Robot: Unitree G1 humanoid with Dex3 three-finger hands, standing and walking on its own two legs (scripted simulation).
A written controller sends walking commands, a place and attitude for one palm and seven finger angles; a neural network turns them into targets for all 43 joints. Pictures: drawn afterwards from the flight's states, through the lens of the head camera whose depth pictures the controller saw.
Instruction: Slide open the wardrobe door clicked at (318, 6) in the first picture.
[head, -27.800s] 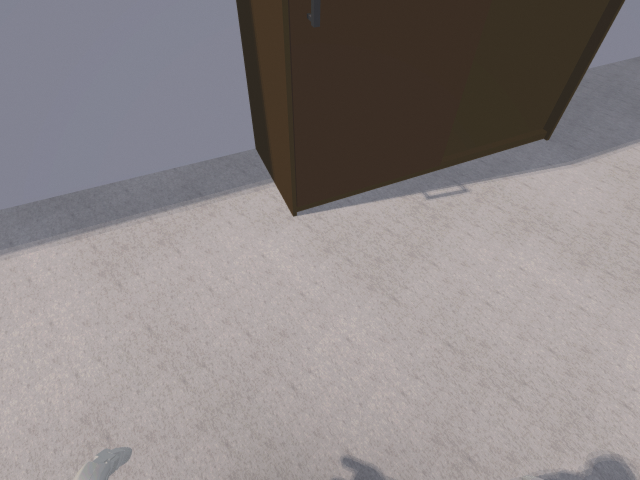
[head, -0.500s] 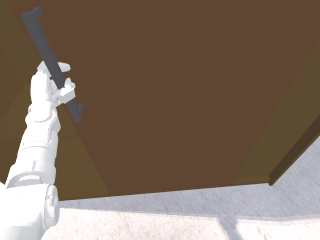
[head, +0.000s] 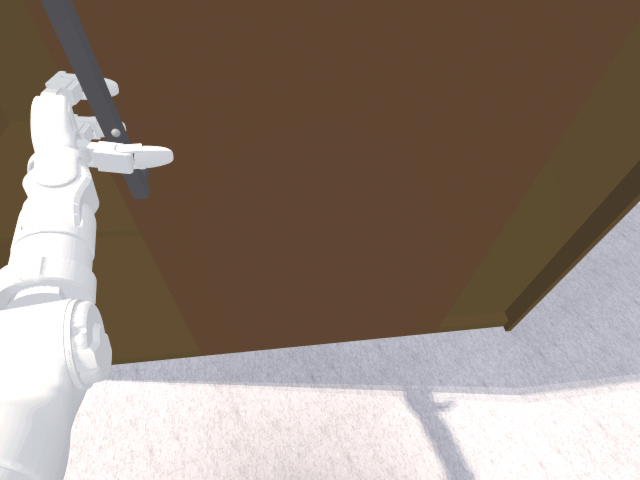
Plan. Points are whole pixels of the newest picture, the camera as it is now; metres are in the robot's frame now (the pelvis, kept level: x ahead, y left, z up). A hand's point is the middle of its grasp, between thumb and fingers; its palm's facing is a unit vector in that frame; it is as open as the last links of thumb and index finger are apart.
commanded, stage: loosen the grip on the handle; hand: left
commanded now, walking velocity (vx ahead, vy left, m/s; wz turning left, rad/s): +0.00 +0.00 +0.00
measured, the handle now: (105, 92) +0.53 +0.26 +0.20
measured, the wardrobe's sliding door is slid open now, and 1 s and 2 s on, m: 0.46 0.46 0.46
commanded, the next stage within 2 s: slip the hand off the handle in 0.18 s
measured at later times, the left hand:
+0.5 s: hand (100, 127) +0.50 +0.26 +0.17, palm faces +0.31 -0.94 -0.17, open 13.4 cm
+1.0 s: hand (43, 135) +0.49 +0.33 +0.17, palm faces +0.40 -0.89 -0.20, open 13.7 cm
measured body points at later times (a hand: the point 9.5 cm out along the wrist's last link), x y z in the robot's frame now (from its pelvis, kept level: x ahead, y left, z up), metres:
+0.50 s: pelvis +0.00 +0.04 +0.00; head +0.04 +0.06 +0.44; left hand +0.48 +0.31 +0.18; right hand +0.01 -0.23 -0.11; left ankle +0.07 +0.07 -0.73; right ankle +0.01 -0.06 -0.73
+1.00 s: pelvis +0.00 +0.04 +0.00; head +0.04 +0.05 +0.45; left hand +0.46 +0.37 +0.18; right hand -0.02 -0.24 -0.11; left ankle +0.07 +0.07 -0.73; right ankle +0.01 -0.06 -0.73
